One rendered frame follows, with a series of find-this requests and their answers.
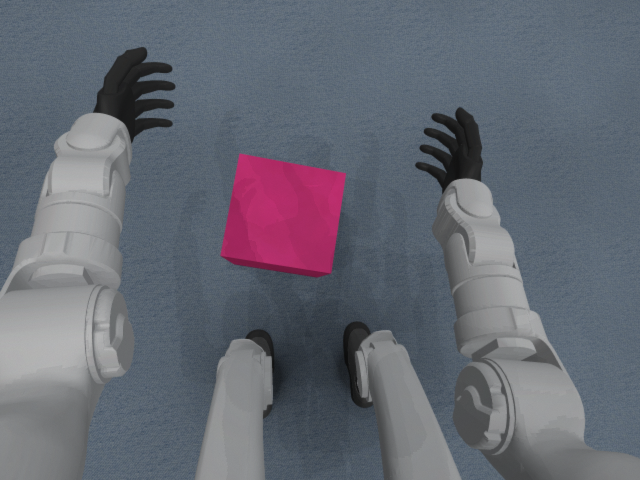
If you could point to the robot right thigh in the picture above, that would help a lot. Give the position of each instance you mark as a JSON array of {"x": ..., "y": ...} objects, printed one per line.
[{"x": 411, "y": 441}]

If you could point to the left robot upper arm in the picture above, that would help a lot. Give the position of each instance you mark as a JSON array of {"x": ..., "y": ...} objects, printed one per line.
[{"x": 58, "y": 348}]

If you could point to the left robot shin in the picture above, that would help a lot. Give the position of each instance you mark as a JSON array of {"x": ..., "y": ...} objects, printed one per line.
[{"x": 240, "y": 344}]

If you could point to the left robot hand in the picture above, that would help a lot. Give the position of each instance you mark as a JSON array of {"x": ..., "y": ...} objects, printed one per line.
[{"x": 120, "y": 91}]

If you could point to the carton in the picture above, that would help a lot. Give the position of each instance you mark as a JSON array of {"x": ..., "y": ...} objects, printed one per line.
[{"x": 283, "y": 217}]

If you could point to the left robot forearm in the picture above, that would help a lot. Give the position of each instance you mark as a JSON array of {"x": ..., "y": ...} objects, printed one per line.
[{"x": 79, "y": 216}]

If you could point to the right robot hand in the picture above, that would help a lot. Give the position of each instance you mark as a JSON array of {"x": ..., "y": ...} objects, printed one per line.
[{"x": 466, "y": 161}]

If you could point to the right robot forearm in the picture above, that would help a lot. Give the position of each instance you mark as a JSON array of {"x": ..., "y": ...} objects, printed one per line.
[{"x": 493, "y": 315}]

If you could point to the right robot upper arm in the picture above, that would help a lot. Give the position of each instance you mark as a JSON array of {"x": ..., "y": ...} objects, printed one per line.
[{"x": 528, "y": 421}]

